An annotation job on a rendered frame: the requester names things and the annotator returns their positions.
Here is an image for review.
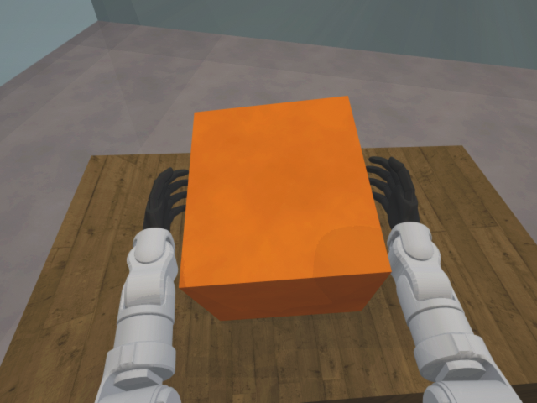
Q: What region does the left robot upper arm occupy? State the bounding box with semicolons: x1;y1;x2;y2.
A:
99;385;181;403

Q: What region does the left robot hand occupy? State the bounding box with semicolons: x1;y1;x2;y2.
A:
143;167;189;232

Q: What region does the left robot forearm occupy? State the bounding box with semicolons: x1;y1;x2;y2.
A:
95;228;178;403

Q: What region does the carton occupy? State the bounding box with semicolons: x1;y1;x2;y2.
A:
179;96;392;321

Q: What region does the right robot upper arm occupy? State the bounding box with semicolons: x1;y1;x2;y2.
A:
423;380;521;403

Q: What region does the pedestal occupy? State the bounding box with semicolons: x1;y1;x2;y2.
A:
0;145;537;403

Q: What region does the right robot forearm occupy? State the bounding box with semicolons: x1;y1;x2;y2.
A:
387;222;523;403

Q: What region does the right robot hand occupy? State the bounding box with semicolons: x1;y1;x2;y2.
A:
366;156;420;229

